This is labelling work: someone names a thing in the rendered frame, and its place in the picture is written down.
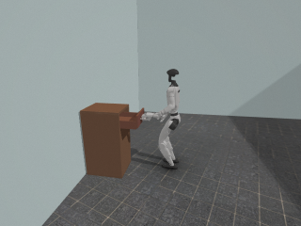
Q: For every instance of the robot shin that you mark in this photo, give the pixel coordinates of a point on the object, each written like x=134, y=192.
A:
x=168, y=144
x=166, y=153

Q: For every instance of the robot left shin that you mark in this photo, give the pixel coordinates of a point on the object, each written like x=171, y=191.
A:
x=166, y=153

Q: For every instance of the drawer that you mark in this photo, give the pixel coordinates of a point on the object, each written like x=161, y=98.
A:
x=130, y=120

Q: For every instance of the cabinet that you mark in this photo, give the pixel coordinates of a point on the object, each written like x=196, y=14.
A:
x=107, y=146

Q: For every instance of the left robot upper arm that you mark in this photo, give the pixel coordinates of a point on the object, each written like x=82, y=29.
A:
x=171, y=96

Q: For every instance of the robot right shin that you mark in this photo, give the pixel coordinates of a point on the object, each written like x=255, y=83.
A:
x=168, y=144

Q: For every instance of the left robot forearm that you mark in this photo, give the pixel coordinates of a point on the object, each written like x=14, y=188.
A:
x=162, y=112

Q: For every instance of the right robot hand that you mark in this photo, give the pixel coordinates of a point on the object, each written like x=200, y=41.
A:
x=163, y=117

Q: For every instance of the left robot hand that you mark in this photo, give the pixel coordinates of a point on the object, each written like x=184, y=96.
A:
x=148, y=115

